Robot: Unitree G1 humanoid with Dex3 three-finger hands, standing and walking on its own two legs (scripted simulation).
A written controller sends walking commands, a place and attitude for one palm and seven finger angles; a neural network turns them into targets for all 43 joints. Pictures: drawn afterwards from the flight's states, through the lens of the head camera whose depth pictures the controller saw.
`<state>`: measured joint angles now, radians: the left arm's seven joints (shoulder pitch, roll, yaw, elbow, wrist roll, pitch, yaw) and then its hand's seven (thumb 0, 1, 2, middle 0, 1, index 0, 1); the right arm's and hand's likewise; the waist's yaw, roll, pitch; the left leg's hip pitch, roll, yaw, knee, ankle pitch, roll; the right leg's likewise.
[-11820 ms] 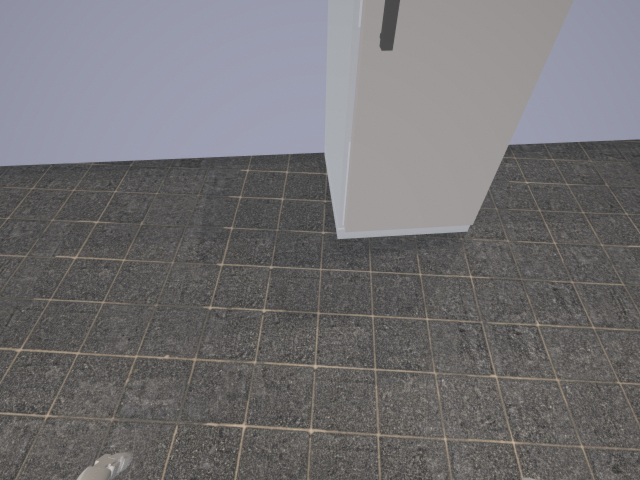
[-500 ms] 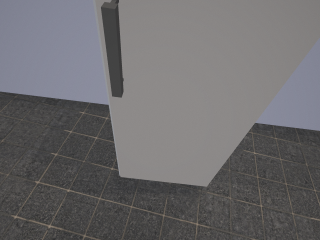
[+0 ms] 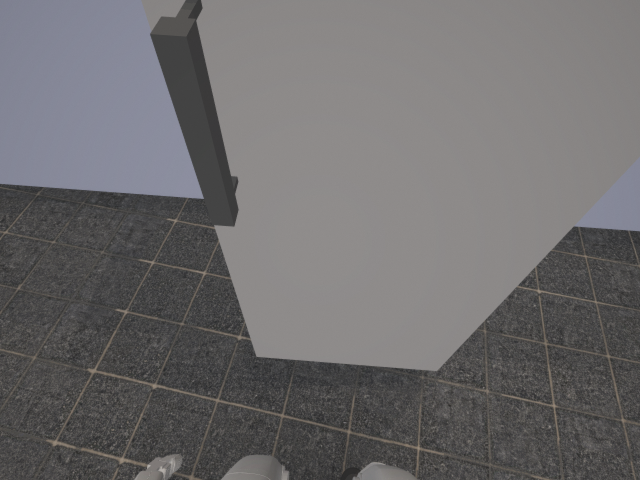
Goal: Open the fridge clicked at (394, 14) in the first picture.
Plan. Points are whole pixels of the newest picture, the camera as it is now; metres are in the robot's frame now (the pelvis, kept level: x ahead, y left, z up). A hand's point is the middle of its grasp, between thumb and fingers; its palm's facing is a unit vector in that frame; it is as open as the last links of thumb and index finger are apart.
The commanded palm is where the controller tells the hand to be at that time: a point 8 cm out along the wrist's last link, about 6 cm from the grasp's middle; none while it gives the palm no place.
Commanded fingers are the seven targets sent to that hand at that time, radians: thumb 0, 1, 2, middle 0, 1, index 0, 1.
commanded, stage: come to a stop and stand still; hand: left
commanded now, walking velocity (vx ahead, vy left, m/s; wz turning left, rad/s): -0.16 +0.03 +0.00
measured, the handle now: (211, 129) +0.43 +0.14 +0.19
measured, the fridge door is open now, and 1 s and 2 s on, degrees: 0 0 0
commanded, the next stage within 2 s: look again from close up in 1.06 s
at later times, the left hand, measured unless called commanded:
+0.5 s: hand out of the picture -0.05 +0.23 -0.17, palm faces +0.04 -0.98 -0.19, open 7.3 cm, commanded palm none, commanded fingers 0.00 0.90 0.90 -0.20 -0.30 -0.20 -0.30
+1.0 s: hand out of the picture -0.11 +0.18 -0.17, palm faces +0.02 -0.99 -0.13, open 7.3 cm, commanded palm none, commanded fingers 0.00 0.90 0.90 -0.20 -0.30 -0.20 -0.30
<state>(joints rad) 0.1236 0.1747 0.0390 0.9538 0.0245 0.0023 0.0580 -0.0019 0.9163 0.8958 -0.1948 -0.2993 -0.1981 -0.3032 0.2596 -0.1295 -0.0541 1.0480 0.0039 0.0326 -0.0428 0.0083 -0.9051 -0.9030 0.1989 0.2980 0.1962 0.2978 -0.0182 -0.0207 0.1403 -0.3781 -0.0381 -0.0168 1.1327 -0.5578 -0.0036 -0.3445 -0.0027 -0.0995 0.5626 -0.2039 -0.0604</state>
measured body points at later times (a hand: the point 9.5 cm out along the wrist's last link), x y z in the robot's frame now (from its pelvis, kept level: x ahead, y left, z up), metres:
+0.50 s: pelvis -0.05 +0.05 +0.01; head -0.02 +0.06 +0.46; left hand -0.05 +0.28 -0.15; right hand +0.02 -0.17 -0.14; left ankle +0.00 +0.14 -0.73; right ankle -0.12 -0.08 -0.72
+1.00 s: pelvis -0.08 +0.03 +0.01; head -0.07 +0.04 +0.46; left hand -0.11 +0.24 -0.16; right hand -0.14 -0.18 -0.15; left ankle +0.00 +0.14 -0.73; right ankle -0.12 -0.08 -0.73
